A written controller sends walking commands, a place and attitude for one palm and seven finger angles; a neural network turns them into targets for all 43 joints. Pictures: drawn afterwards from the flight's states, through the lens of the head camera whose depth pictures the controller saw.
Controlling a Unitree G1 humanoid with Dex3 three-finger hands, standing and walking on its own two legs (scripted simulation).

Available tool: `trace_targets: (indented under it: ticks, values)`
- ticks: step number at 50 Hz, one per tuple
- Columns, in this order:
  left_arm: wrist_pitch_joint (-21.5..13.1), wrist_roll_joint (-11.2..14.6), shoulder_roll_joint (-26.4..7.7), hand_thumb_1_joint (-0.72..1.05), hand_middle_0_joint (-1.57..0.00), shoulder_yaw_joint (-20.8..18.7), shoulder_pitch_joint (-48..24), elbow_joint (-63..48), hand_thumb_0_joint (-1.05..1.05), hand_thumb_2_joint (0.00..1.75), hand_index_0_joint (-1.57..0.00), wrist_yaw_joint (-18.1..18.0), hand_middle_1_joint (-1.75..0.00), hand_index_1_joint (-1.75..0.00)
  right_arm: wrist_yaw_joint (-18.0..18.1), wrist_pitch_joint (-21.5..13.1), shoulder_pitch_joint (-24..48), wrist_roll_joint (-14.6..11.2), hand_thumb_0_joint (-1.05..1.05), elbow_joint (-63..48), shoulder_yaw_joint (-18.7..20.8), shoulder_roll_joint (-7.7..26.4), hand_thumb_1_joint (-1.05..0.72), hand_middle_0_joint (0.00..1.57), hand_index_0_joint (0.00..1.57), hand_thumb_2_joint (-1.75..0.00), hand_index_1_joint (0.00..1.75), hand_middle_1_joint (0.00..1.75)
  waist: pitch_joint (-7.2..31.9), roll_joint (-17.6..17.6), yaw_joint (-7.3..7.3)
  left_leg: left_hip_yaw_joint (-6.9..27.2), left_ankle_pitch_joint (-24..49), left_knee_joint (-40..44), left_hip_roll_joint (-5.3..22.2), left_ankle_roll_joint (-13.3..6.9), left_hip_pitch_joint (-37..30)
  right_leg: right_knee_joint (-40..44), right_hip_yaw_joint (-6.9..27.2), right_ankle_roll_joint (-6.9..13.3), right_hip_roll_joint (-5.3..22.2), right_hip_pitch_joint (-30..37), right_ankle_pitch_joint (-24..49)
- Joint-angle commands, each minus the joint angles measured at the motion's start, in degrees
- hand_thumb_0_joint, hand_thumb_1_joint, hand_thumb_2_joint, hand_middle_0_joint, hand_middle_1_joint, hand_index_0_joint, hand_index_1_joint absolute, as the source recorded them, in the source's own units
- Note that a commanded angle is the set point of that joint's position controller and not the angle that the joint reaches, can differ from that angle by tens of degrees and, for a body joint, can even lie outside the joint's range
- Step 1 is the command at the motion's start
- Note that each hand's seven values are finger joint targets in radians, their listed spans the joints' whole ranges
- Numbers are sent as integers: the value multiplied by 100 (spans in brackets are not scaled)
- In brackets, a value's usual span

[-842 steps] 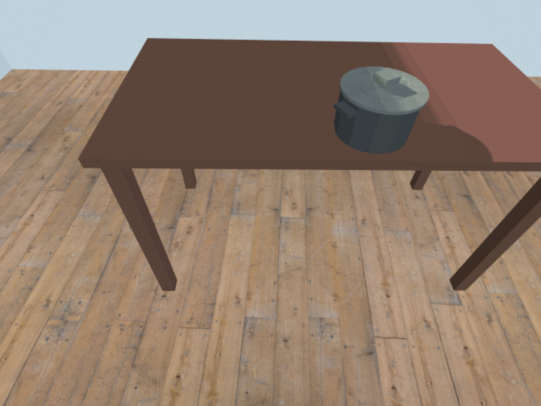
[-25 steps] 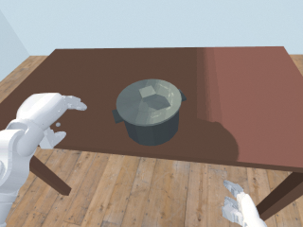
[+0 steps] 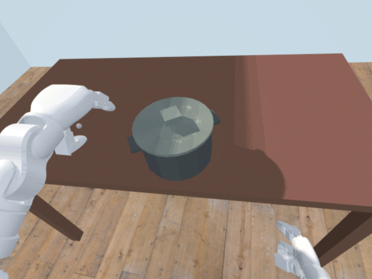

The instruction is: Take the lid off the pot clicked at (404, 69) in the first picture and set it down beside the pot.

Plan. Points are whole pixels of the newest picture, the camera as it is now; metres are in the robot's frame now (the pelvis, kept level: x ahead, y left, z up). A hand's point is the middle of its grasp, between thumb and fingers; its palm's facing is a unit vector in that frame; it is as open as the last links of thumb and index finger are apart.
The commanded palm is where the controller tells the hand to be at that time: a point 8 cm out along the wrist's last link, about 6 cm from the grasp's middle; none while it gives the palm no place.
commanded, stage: move the open hand above the knob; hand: left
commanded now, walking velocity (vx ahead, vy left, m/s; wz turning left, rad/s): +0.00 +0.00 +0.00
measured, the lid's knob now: (171, 116) +0.46 +0.08 +0.11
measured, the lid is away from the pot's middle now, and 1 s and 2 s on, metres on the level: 0.00 0.00 0.00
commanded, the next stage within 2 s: none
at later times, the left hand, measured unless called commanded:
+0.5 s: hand (127, 136) +0.35 +0.15 +0.15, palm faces -0.18 -0.02 -0.98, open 9.9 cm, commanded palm +0.34 +0.17 +0.24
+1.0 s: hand (135, 87) +0.43 +0.14 +0.21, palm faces -0.01 -0.11 -0.99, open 9.9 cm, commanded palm +0.39 +0.12 +0.24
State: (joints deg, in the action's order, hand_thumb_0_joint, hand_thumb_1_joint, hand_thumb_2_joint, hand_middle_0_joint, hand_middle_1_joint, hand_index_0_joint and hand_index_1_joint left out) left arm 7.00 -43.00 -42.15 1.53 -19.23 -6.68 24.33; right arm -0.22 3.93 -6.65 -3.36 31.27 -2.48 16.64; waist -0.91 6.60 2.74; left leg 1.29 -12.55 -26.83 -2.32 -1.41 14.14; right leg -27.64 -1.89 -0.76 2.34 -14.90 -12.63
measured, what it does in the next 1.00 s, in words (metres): stands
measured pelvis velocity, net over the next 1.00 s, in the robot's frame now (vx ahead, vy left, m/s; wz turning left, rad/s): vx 0.02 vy -0.01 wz -0.03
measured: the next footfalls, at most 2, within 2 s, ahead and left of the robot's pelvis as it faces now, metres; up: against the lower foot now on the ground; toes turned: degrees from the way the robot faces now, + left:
none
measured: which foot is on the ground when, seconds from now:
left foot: down 0.00-1.00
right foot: down 0.00-1.00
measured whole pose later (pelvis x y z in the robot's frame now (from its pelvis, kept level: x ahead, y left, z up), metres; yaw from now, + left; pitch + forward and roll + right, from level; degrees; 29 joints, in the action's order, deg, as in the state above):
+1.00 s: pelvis +0.02 -0.01 +0.00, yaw -2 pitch +2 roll +1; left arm 17.4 -45.7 -29.1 11.4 -40.0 12.7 18.8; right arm -2.4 7.2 -7.7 -5.2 32.8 -2.6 16.3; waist 2.3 6.3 0.4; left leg -0.2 -14.1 -26.1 -1.9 -0.9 13.8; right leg -29.3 -0.3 -0.4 1.9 -16.2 -14.8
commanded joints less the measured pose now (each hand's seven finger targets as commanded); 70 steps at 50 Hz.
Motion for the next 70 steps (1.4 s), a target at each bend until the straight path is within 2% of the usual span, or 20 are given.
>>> trace_targets:
  ticks: [1, 4, 8, 10, 18, 21, 23, 25, 34, 36, 38, 40, 43, 48, 50, 56, 58, 62, 66, 70]
  values:
    - [419, 106, -459, -31, -86, -492, -959, -126, 0, 150, -86, -34, -8, -8, -137, -100, 774, -141, 0, -1106, 225, 553, -90, 20, 20, -90, 30, 30, 1246, -714, 14, -146, 1118, 292, -7, -70, -196, 313, -141, 128, -145, 484, 1138]
    - [381, 203, 318, -31, -86, 345, -1032, -944, 0, 150, -86, 126, -8, -8, -228, -85, 956, -201, 0, -1297, 232, 494, -90, 20, 20, -90, 30, 30, 1373, -767, -134, -217, 850, 245, -17, -129, -386, 354, -141, 102, -180, 366, 886]
    - [223, -218, -2334, -31, -86, -1680, -2672, -1839, 0, 150, -86, -255, -8, -8, -11, -226, 1027, -54, 0, -1192, 225, 629, -90, 20, 20, -90, 30, 30, 2095, -472, 12, 11, 1073, 133, -17, -195, -618, 172, 94, 174, -184, 912, 1083]
    - [231, -509, -2835, -31, -86, -2023, -3495, -1139, 0, 150, -86, -383, -8, -8, 111, -270, 826, 9, 0, -870, 186, 483, -90, 20, 20, -90, 30, 30, 2403, -177, 100, 78, 1475, 186, -30, -162, -534, 70, 116, 197, -110, 1217, 1384]
    - [695, 206, 1477, -31, -86, 1137, -715, -378, 0, 150, -86, 17, -8, -8, -386, -18, 1178, -263, 0, -1333, 254, 391, -90, 20, 20, -90, 30, 30, 1331, -927, -150, -222, 1167, 47, -15, -117, -451, 203, -109, 170, -176, 235, 1291]
    - [590, -190, -92, -31, -86, 262, -2147, -1071, 0, 150, -86, -128, -8, -8, -247, 99, 1128, -181, 0, -1262, 216, 522, -90, 20, 20, -90, 30, 30, 1394, -1113, -175, -251, 529, 282, -7, -142, -265, 338, -57, 122, -155, 400, 597]
    - [490, -460, -2019, -31, -86, -1174, -3870, -1529, 0, 150, -86, -442, -8, -8, -75, 3, 1165, -88, 0, -1096, 167, 618, -90, 20, 20, -90, 30, 30, 1854, -689, -117, -53, 590, 235, 29, -156, -439, 171, 113, 192, -170, 711, 593]
    - [465, -715, -2440, -31, -86, -1414, -4895, -853, 0, 150, -86, -637, -8, -8, 110, -158, 957, -30, 0, -812, 112, 391, -90, 20, 20, -90, 30, 30, 2388, -294, -31, 49, 1059, 247, 12, -152, -501, 37, 151, 225, -135, 1083, 957]
    - [921, -45, 1969, -31, -86, 1862, -1936, 639, 0, 150, -86, -153, -8, -8, -368, 177, 1049, -294, 0, -1120, 190, 424, -90, 20, 20, -90, 30, 30, 1237, -1119, -324, -363, 652, 272, 21, -94, -275, 308, -171, 165, -163, 139, 768]
    - [874, -325, 902, -31, -86, 1208, -2986, 88, 0, 150, -86, -265, -8, -8, -291, 218, 1108, -259, 0, -1151, 222, 495, -90, 20, 20, -90, 30, 30, 1406, -1122, -318, -293, 391, 313, 30, -143, -277, 306, -94, 174, -141, 233, 442]
    - [721, -601, -1208, -31, -86, -335, -4674, -837, 0, 150, -86, -535, -8, -8, -121, 126, 1167, -156, 0, -1104, 198, 562, -90, 20, 20, -90, 30, 30, 2133, -962, -198, -112, 581, 230, 40, -189, -462, 122, 127, 211, -135, 798, 631]
    - [607, -823, -1966, -31, -86, -798, -6159, -984, 0, 150, -86, -733, -8, -8, 57, -171, 963, -66, 0, -846, 155, 387, -90, 20, 20, -90, 30, 30, 3021, -255, -146, 70, 1284, 186, -8, -192, -785, -143, 185, 269, -139, 1286, 1360]
    - [826, -497, -1298, -31, -86, -671, -5112, 517, 0, 150, -86, -894, -8, -8, 53, -199, 627, -104, 0, -607, 161, 384, -90, 20, 20, -90, 30, 30, 2717, -158, -103, -17, 1639, 170, 13, -147, -750, -31, 111, 297, -188, 1258, 1706]
    - [1043, -99, 1821, -31, -86, 1383, -1806, 1947, 0, 150, -86, -457, -8, -8, -310, 88, 885, -289, 0, -978, 163, 403, -90, 20, 20, -90, 30, 30, 1118, -1339, -148, -317, 1331, 231, 72, -35, -85, 101, -129, 207, -143, 436, 1657]
    - [1103, -189, 2184, -31, -86, 2027, -2458, 1000, 0, 150, -86, -309, -8, -8, -412, 264, 1085, -322, 0, -1138, 222, 443, -90, 20, 20, -90, 30, 30, 1282, -1163, -316, -418, 1028, 236, 79, -68, -246, 196, -168, 184, -142, 257, 1298]
    - [927, -880, -1432, -31, -86, -350, -6714, -588, 0, 150, -86, -899, -8, -8, -38, -120, 779, -97, 0, -694, 185, 352, -90, 20, 20, -90, 30, 30, 3391, -221, -228, 27, 1791, 71, 7, -206, -998, -256, 193, 297, -184, 1408, 2020]
    - [991, -662, -1180, -31, -86, -328, -6390, 301, 0, 150, -86, -1101, -8, -8, 32, -139, 531, -124, 0, -459, 142, 357, -90, 20, 20, -90, 30, 30, 3004, -329, -281, -17, 1764, 108, 38, -176, -890, -141, 114, 307, -226, 1332, 2028]
    - [1265, -339, 1225, -31, -86, 1140, -3826, 2792, 0, 150, -86, -887, -8, -8, -103, 135, 640, -198, 0, -391, 57, 365, -90, 20, 20, -90, 30, 30, 1205, -1273, -253, -272, 1050, 377, 80, -19, -73, 125, -129, 209, -155, 361, 1359]
    - [1306, -369, 2301, -31, -86, 2111, -3495, 1506, 0, 150, -86, -562, -8, -8, -416, 383, 1190, -268, 0, -985, 202, 380, -90, 20, 20, -90, 30, 30, 1866, -1048, -316, -385, 1341, 136, 47, -75, -364, 3, -111, 239, -111, 553, 1739]
    - [1131, -816, -136, -31, -86, 678, -6539, -608, 0, 150, -86, -762, -8, -8, -253, 239, 1164, -158, 0, -1041, 220, 334, -90, 20, 20, -90, 30, 30, 3305, -600, -311, -103, 1744, 65, -5, -240, -931, -226, 151, 274, -133, 1394, 2191]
